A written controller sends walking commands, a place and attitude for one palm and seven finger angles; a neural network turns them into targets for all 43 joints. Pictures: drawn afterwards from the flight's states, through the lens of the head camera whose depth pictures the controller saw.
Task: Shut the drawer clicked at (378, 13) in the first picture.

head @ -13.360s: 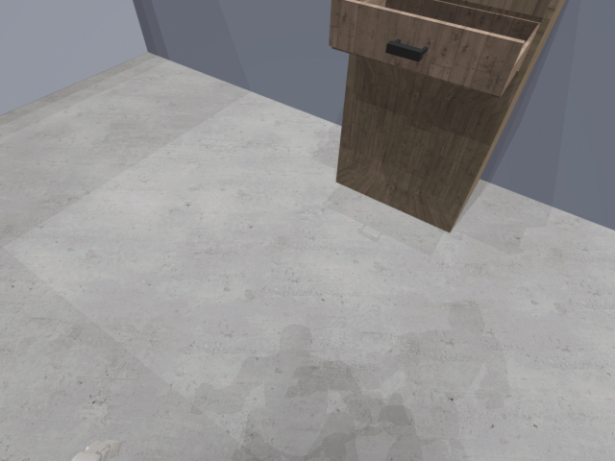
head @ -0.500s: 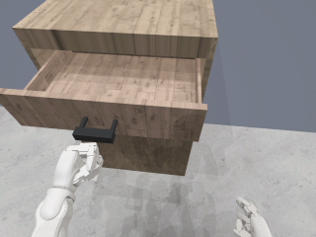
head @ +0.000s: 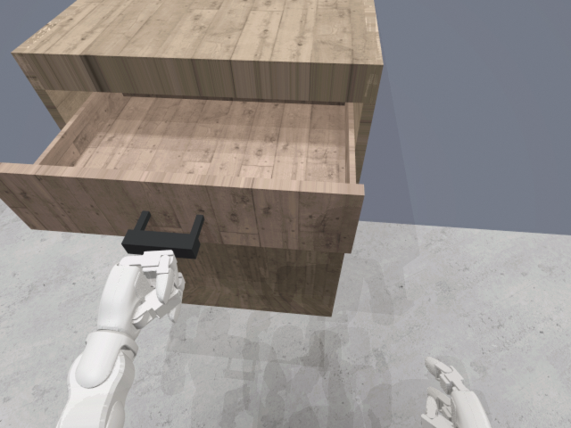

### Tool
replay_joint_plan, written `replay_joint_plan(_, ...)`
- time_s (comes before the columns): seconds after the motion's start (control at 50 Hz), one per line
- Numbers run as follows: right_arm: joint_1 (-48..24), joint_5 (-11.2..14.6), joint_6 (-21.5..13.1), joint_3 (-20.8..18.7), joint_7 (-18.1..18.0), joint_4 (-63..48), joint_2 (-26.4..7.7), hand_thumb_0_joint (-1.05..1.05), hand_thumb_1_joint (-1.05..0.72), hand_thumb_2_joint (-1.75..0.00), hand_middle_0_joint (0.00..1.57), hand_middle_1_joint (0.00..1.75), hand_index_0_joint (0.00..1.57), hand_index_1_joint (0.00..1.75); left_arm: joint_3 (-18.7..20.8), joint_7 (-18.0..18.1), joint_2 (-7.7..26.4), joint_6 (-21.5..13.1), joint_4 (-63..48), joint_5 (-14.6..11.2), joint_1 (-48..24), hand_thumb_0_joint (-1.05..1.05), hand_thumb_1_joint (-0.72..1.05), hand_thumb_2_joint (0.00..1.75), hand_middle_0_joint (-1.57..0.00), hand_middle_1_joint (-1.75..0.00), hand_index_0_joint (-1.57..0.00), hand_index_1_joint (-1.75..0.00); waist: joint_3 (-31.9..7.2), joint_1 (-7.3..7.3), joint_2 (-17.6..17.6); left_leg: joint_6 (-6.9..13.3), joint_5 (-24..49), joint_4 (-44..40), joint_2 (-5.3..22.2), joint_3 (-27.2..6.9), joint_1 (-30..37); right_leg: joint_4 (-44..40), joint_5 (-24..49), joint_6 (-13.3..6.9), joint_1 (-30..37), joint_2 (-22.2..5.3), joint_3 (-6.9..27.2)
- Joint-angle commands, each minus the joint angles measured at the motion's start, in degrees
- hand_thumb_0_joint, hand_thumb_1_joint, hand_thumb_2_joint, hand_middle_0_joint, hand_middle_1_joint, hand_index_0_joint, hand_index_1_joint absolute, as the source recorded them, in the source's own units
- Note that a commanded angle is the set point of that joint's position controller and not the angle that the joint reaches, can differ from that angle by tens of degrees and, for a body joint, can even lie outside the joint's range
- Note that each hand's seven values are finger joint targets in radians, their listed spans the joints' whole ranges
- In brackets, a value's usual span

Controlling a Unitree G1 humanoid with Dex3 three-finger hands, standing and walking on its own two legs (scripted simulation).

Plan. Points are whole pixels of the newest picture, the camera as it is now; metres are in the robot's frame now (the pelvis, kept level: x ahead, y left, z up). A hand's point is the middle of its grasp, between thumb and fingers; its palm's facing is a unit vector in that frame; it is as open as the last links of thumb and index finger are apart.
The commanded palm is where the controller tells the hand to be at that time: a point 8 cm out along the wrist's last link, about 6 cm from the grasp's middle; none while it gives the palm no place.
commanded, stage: push the drawer shut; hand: left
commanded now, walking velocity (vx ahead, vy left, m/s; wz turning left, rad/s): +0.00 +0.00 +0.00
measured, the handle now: (166, 231) +0.37 +0.19 +0.07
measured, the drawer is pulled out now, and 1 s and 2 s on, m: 0.20 0.10 0.00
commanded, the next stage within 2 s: none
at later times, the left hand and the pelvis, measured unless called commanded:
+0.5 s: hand (180, 265) +0.32 +0.16 +0.07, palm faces -0.07 -1.00 -0.06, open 3.0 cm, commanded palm +0.31 +0.22 +0.07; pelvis -0.01 -0.01 +0.00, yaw +0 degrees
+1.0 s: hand (196, 225) +0.39 +0.15 +0.07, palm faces -0.07 -1.00 -0.05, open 3.0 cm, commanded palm +0.37 +0.21 +0.07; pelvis -0.01 +0.01 +0.00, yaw +0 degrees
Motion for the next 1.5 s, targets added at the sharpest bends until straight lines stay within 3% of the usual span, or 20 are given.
replay_joint_plan(0.0,-3.79,0.42,-3.30,-2.80,-0.81,-7.94,-7.07,0.00,-0.90,-0.90,0.20,0.30,0.20,0.30,2.95,-0.56,6.53,-4.07,-11.83,-1.23,-12.17,0.00,0.90,0.90,-1.40,-1.60,-1.40,-1.60,-10.96,-0.92,-2.22,0.02,11.88,-5.16,-0.23,-4.03,7.92,-6.90,17.12,2.50,2.40,-0.52,4.51)
replay_joint_plan(0.04,-3.53,0.31,-3.12,-2.92,-1.02,-7.43,-7.17,0.00,-0.90,-0.90,0.20,0.30,0.20,0.30,3.78,-0.48,7.14,-3.95,-10.21,-1.24,-13.98,0.00,0.90,0.90,-1.40,-1.60,-1.40,-1.60,-10.62,-1.00,-3.22,0.26,11.39,-4.77,-0.36,-3.90,7.29,-7.25,17.00,2.69,2.34,-0.66,5.12)
replay_joint_plan(0.06,-3.45,0.36,-3.11,-3.03,-1.07,-7.13,-7.32,0.00,-0.90,-0.90,0.20,0.30,0.20,0.30,5.52,-0.48,8.74,-4.21,-10.26,-1.36,-14.52,0.00,0.90,0.90,-1.40,-1.60,-1.40,-1.60,-11.84,-0.65,-2.02,0.12,11.71,-4.64,-0.41,-3.82,7.36,-7.19,17.34,2.60,3.12,-0.82,5.40)
replay_joint_plan(0.08,-3.70,0.41,-3.19,-2.89,-1.03,-7.23,-6.96,0.00,-0.90,-0.90,0.20,0.30,0.20,0.30,3.90,-0.79,7.08,-4.30,-10.24,-1.36,-15.32,0.00,0.90,0.90,-1.40,-1.60,-1.40,-1.60,-12.35,-0.76,-0.50,0.13,12.26,-4.62,-0.52,-3.64,8.22,-7.08,18.11,2.57,3.17,-0.92,5.37)
replay_joint_plan(0.12,-3.33,0.40,-3.14,-2.96,-1.17,-6.75,-7.44,0.00,-0.90,-0.90,0.20,0.30,0.20,0.30,5.65,-0.59,9.32,-4.38,-8.97,-1.37,-17.10,0.00,0.90,0.90,-1.40,-1.60,-1.40,-1.60,-12.50,-0.83,-2.22,0.23,11.98,-4.48,-0.43,-3.84,7.51,-7.24,17.74,2.66,3.47,-0.91,5.62)
replay_joint_plan(0.2,-3.54,0.62,-2.71,-2.83,-1.11,-6.62,-7.17,0.00,-0.90,-0.90,0.20,0.30,0.20,0.30,4.41,-1.48,7.66,-4.27,-6.10,-1.84,-20.10,0.00,0.90,0.90,-1.40,-1.60,-1.40,-1.60,-12.17,-1.20,-2.44,0.19,12.19,-4.60,-0.66,-3.50,7.21,-7.45,19.55,2.98,3.84,-1.21,6.14)
replay_joint_plan(0.32,-2.74,0.78,-1.83,-2.95,-1.51,-4.93,-7.97,0.00,-0.90,-0.90,0.20,0.30,0.20,0.30,8.35,-1.66,12.23,-4.52,-0.50,-2.09,-25.93,0.00,0.90,0.90,-1.40,-1.60,-1.40,-1.60,-11.31,-1.47,-4.15,0.39,10.53,-4.35,-0.63,-3.47,5.41,-8.53,17.48,3.35,4.24,-1.55,7.59)
replay_joint_plan(0.36,-2.93,0.91,-1.80,-2.87,-1.49,-4.96,-7.66,0.00,-0.90,-0.90,0.20,0.30,0.20,0.30,6.58,-2.13,10.43,-4.79,-0.10,-2.32,-29.34,0.00,0.90,0.90,-1.40,-1.60,-1.40,-1.60,-12.49,-1.77,-1.68,0.30,10.13,-4.51,-0.77,-3.44,6.23,-8.55,16.83,3.16,3.87,-1.64,7.62)
replay_joint_plan(0.42,-2.09,0.79,-1.47,-3.09,-1.65,-4.32,-8.19,0.00,-0.90,-0.90,0.20,0.30,0.20,0.30,8.53,-2.04,12.80,-4.99,2.52,-2.20,-30.85,0.00,0.90,0.90,-1.40,-1.60,-1.40,-1.60,-14.27,-1.51,-3.80,0.52,11.04,-4.46,-0.62,-3.62,6.16,-8.24,17.72,3.33,5.00,-1.54,7.69)
replay_joint_plan(0.5,-1.67,0.96,-0.74,-2.90,-1.65,-4.14,-8.06,0.00,-0.90,-0.90,0.20,0.30,0.20,0.30,8.40,-2.79,12.46,-4.81,6.94,-2.55,-34.71,0.00,0.90,0.90,-1.40,-1.60,-1.40,-1.60,-13.51,-1.51,-2.62,0.29,10.17,-4.86,-0.84,-3.54,5.21,-8.58,17.16,3.18,5.00,-1.64,7.88)
replay_joint_plan(0.58,-0.71,0.99,-0.30,-3.12,-1.52,-3.90,-8.04,0.00,-0.90,-0.90,0.20,0.30,0.20,0.30,6.93,-2.30,11.38,-5.42,8.83,-1.98,-39.28,0.00,0.90,0.90,-1.40,-1.60,-1.40,-1.60,-14.64,-1.87,-0.80,0.30,10.33,-5.14,-0.71,-3.84,7.26,-8.11,16.34,2.72,3.15,-1.19,6.80)
replay_joint_plan(0.7,1.25,0.72,0.62,-3.48,-1.12,-3.45,-8.48,0.00,-0.90,-0.90,0.20,0.30,0.20,0.30,6.87,-0.73,11.47,-6.06,12.42,-0.82,-42.62,0.00,0.90,0.90,-1.40,-1.60,-1.40,-1.60,-16.16,-1.86,-2.19,0.18,10.99,-5.45,-0.41,-4.32,8.03,-7.19,16.53,2.44,2.07,-0.71,5.65)
replay_joint_plan(0.76,2.09,0.65,1.27,-3.46,-0.89,-2.97,-8.53,0.00,-0.90,-0.90,0.20,0.30,0.20,0.30,4.83,0.18,10.03,-6.36,14.57,0.23,-47.09,0.00,0.90,0.90,-1.40,-1.60,-1.40,-1.60,-15.32,-2.95,-2.11,0.18,10.28,-5.42,-0.20,-4.73,8.47,-6.99,15.06,2.35,-0.37,-0.39,5.16)
replay_joint_plan(0.8,2.38,0.61,1.70,-3.45,-0.96,-2.53,-8.68,0.00,-0.90,-0.90,0.20,0.30,0.20,0.30,5.31,0.65,10.93,-6.44,16.62,0.53,-50.24,0.00,0.90,0.90,-1.40,-1.60,-1.40,-1.60,-14.82,-3.33,-1.84,0.27,9.13,-5.24,-0.29,-4.67,7.96,-7.21,13.94,2.38,-1.15,-0.41,5.53)
replay_joint_plan(0.82,3.17,0.50,2.05,-3.56,-1.03,-2.01,-9.06,0.00,-0.90,-0.90,0.20,0.30,0.20,0.30,7.33,1.20,13.42,-6.56,18.20,0.90,-50.67,0.00,0.90,0.90,-1.40,-1.60,-1.40,-1.60,-14.84,-3.32,-4.20,0.46,9.06,-5.10,-0.14,-4.88,7.23,-7.16,13.61,2.47,-0.71,-0.25,5.51)
replay_joint_plan(0.88,3.67,0.45,2.42,-3.55,-0.76,-2.21,-8.64,0.00,-0.90,-0.90,0.20,0.30,0.20,0.30,5.58,1.01,11.34,-7.04,18.70,1.27,-53.68,0.00,0.90,0.90,-1.40,-1.60,-1.40,-1.60,-17.93,-3.01,-0.21,0.09,11.21,-5.10,-0.34,-4.82,9.04,-6.25,15.71,2.10,-0.31,-0.31,5.37)
replay_joint_plan(1.02,5.73,0.19,4.02,-3.49,-0.71,-1.55,-9.28,0.00,-0.90,-0.90,0.20,0.30,0.20,0.30,10.15,1.11,15.98,-7.29,26.07,1.44,-56.58,0.00,0.90,0.90,-1.40,-1.60,-1.40,-1.60,-17.72,-3.24,-3.05,0.30,12.15,-4.60,-0.21,-4.59,6.62,-6.08,17.33,2.14,0.66,0.17,5.60)
replay_joint_plan(1.18,7.98,-0.09,4.99,-3.71,-0.24,-1.05,-9.31,0.00,-0.90,-0.90,0.20,0.30,0.20,0.30,9.63,0.71,15.14,-8.70,30.30,1.94,-63.17,0.00,0.90,0.90,-1.40,-1.60,-1.40,-1.60,-20.59,-3.82,1.24,-0.19,14.72,-3.77,0.00,-5.23,9.45,-4.76,17.60,1.67,-2.65,0.57,4.86)
replay_joint_plan(1.28,9.28,-0.29,5.79,-3.84,0.07,-0.36,-9.38,0.00,-0.90,-0.90,0.20,0.30,0.20,0.30,9.22,1.20,14.90,-9.37,33.32,2.56,-68.12,0.00,0.90,0.90,-1.40,-1.60,-1.40,-1.60,-20.18,-5.13,-0.77,0.05,15.26,-2.94,0.14,-5.25,8.37,-4.40,18.26,1.90,-3.89,0.88,4.84)
replay_joint_plan(1.48,12.08,-0.85,6.92,-3.63,-0.02,0.99,-9.90,0.00,-0.90,-0.90,0.20,0.30,0.20,0.30,12.75,1.29,20.32,-10.56,41.78,4.35,-76.88,0.00,0.90,0.90,-1.40,-1.60,-1.40,-1.60,-21.93,-6.22,0.12,0.46,13.01,-1.40,-0.22,-5.11,5.03,-3.63,16.72,1.96,-4.77,1.06,5.63)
